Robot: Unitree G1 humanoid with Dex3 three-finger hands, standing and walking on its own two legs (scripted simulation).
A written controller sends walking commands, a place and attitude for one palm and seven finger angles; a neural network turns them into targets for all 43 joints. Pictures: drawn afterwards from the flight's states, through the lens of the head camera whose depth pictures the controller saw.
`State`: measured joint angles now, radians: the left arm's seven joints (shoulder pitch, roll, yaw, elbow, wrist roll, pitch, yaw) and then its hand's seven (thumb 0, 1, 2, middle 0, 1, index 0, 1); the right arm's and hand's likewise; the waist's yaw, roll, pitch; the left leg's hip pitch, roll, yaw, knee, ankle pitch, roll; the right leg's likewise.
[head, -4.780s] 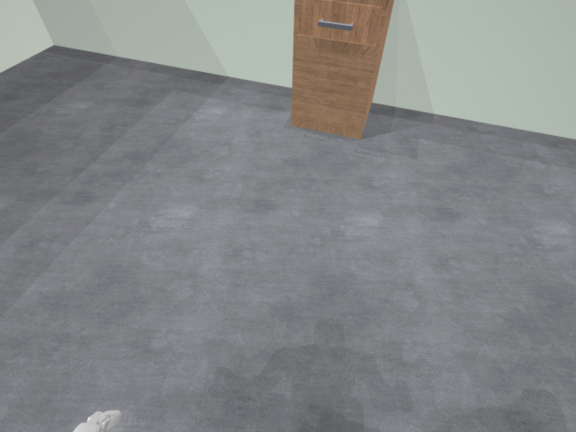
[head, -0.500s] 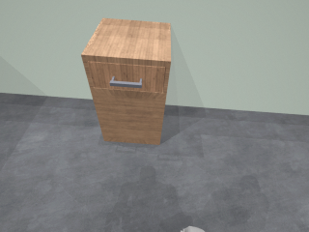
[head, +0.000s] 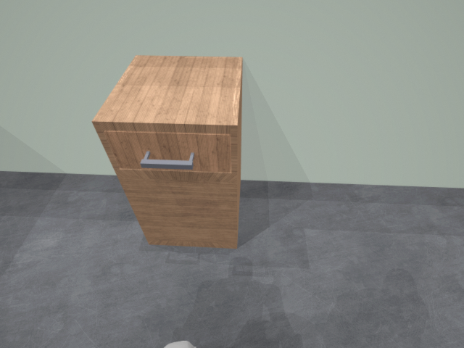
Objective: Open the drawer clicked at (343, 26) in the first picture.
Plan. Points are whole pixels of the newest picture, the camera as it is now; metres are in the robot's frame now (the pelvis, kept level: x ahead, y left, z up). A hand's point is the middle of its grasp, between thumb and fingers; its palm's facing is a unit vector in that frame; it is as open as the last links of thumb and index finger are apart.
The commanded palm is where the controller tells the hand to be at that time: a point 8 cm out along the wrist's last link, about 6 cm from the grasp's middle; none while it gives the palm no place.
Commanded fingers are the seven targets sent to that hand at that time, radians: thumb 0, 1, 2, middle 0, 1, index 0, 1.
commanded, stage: take the last steps up to it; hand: left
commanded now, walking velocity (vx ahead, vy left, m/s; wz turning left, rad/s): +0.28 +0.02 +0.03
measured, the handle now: (168, 159) +0.68 +0.24 -0.15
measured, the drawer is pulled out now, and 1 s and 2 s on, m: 0.00 0.00 0.00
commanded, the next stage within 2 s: come to a stop and stand still in 0.36 s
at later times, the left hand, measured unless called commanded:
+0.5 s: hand (136, 338) +0.18 +0.22 -0.18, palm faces +0.04 -0.98 -0.19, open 7.3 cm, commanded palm none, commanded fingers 0.00 0.90 0.90 -0.20 -0.30 -0.20 -0.30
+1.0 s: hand (139, 308) +0.24 +0.22 -0.17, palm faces +0.04 -0.96 -0.26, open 7.3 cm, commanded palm none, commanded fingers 0.00 0.90 0.90 -0.20 -0.30 -0.20 -0.30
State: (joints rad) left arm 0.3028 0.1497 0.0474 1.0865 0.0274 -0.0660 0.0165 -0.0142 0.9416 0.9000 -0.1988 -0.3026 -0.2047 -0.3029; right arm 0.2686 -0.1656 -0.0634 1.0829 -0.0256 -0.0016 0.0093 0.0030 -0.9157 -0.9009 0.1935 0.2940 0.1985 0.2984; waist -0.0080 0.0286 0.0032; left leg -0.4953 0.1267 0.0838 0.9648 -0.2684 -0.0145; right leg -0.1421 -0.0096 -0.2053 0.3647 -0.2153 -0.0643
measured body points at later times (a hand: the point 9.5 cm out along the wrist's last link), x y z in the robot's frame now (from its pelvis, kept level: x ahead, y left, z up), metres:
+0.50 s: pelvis +0.16 +0.03 +0.00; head +0.17 +0.04 +0.45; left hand +0.18 +0.27 -0.16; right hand +0.17 -0.19 -0.16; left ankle +0.13 +0.14 -0.75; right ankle +0.18 -0.09 -0.70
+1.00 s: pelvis +0.16 +0.03 -0.01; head +0.19 +0.02 +0.44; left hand +0.24 +0.27 -0.15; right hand +0.23 -0.21 -0.16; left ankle +0.14 +0.16 -0.73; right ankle +0.24 -0.09 -0.75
